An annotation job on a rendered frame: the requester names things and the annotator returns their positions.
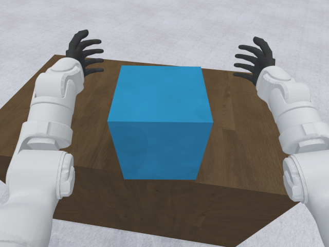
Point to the carton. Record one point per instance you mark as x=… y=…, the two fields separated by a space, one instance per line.
x=160 y=121

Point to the robot left upper arm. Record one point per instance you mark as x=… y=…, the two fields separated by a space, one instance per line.
x=38 y=180

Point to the left robot forearm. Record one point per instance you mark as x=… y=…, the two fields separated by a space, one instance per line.
x=51 y=110

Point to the right robot hand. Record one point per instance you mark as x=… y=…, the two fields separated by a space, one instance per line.
x=263 y=60

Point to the robot right upper arm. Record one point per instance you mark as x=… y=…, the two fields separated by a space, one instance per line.
x=306 y=179

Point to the pedestal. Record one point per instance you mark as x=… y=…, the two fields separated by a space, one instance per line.
x=239 y=188

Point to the left robot hand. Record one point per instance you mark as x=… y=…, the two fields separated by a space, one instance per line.
x=75 y=51

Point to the right robot forearm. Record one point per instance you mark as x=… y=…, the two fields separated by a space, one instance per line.
x=300 y=125

